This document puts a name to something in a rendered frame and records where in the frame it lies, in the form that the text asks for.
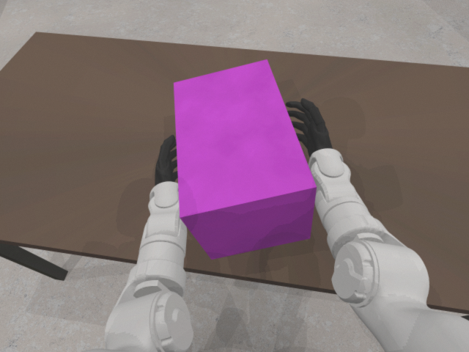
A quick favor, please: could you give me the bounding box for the robot left upper arm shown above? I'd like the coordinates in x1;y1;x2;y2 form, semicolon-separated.
82;290;193;352

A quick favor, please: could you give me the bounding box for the right robot forearm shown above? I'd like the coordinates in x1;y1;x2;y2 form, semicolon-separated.
309;148;429;294

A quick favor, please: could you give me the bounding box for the table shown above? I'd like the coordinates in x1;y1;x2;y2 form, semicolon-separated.
0;32;469;320

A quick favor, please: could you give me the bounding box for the left robot forearm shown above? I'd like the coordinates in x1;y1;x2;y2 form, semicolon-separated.
105;181;187;346

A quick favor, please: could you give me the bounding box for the left robot hand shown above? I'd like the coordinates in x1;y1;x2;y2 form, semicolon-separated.
155;135;178;186

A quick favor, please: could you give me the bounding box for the carton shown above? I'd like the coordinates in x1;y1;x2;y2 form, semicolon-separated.
174;59;317;260

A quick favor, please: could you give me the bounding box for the robot right upper arm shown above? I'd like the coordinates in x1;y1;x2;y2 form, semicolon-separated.
331;240;469;352

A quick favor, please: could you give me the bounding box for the right robot hand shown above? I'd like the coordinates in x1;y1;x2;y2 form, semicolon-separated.
286;98;333;157

